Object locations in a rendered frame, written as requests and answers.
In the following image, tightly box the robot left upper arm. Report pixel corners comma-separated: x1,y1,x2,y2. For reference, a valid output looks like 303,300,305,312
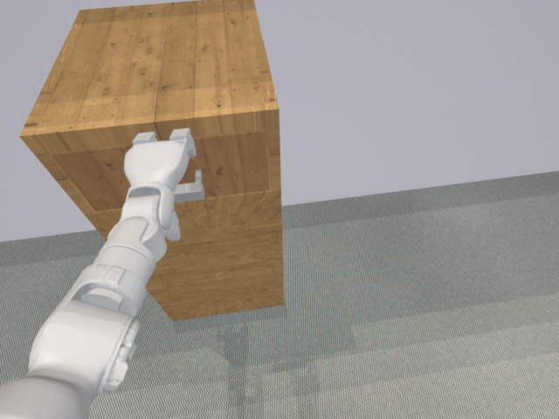
0,299,141,419

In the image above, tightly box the drawer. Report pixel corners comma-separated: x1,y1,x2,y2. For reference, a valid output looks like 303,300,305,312
52,129,270,211

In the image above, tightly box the cabinet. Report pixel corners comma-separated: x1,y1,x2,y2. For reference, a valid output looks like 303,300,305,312
19,0,284,321

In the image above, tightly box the left robot hand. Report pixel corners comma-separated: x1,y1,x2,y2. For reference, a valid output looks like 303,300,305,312
124,128,197,241

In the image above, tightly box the handle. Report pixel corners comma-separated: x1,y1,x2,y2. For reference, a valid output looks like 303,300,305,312
173,169,204,203

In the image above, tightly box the left robot forearm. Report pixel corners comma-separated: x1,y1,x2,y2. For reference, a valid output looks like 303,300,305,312
29,182,175,372

